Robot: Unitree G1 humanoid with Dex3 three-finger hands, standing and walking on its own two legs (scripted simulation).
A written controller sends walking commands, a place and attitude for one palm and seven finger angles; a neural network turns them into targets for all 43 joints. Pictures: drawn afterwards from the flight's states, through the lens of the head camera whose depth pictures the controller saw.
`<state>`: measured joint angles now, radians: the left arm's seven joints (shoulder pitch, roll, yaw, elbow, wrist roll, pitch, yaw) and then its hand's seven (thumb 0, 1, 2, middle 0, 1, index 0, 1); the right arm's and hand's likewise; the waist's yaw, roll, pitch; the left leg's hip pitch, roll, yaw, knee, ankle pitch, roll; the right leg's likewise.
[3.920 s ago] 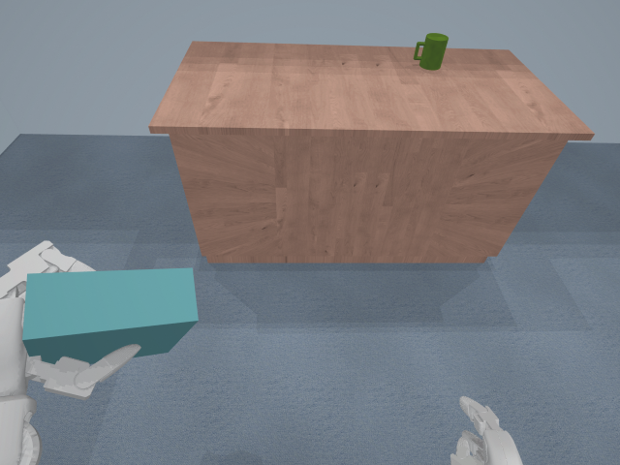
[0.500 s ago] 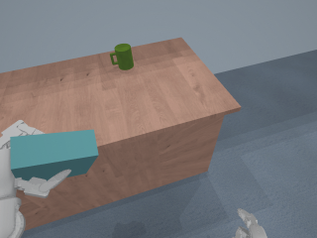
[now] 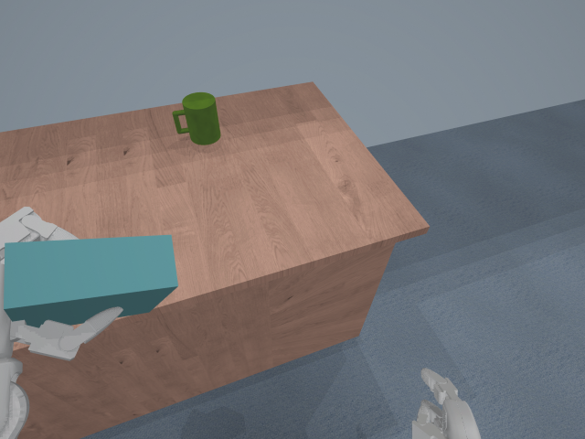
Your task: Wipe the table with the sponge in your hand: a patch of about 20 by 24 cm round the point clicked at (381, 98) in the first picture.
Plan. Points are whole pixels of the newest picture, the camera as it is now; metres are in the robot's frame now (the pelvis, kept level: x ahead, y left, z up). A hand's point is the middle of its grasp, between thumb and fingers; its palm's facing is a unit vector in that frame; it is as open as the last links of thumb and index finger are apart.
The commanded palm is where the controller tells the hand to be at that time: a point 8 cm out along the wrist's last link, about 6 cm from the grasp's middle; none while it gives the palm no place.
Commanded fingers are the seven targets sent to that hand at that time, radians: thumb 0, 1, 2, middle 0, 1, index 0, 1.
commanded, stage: come to a stop and stand still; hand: left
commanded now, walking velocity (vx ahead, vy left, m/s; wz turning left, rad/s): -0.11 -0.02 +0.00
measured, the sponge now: (117, 282) +0.24 +0.20 +0.15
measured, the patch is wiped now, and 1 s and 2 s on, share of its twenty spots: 0.00 0.00 0.00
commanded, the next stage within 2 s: look again from close up in 1.08 s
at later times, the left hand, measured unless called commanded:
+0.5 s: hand (56, 294) +0.21 +0.23 +0.19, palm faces +0.39 -0.77 -0.50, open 9.5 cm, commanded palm +0.13 +0.27 +0.19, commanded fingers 0.00 0.10 1.30 -1.20 -1.60 -1.20 -1.60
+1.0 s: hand out of the picture +0.15 +0.28 +0.19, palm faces +0.51 -0.80 -0.33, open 9.4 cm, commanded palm +0.09 +0.30 +0.19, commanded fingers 0.00 0.10 1.30 -1.20 -1.60 -1.20 -1.60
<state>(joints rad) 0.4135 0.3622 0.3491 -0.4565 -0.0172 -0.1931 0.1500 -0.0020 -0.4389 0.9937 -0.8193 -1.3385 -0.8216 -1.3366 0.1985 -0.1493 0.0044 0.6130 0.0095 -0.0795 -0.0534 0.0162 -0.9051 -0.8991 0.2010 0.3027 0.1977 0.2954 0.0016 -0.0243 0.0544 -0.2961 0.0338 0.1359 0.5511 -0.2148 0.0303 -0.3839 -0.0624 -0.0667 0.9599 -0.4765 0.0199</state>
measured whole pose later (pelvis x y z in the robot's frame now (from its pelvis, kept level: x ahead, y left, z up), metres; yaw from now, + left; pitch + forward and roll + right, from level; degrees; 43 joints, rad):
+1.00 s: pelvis -0.07 +0.02 +0.00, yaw +1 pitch -6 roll +0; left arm 0.26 0.34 0.39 -0.35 0.01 -0.24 0.09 0.00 -0.44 1.00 -0.82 -1.34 -0.82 -1.34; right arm 0.27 -0.17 0.06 0.60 0.00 -0.19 0.00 0.02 -0.90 -0.90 0.21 0.30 0.20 0.30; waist 0.06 -0.01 0.07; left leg -0.22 -0.01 0.07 0.56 -0.26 0.04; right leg -0.26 0.00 0.01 0.49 -0.14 0.00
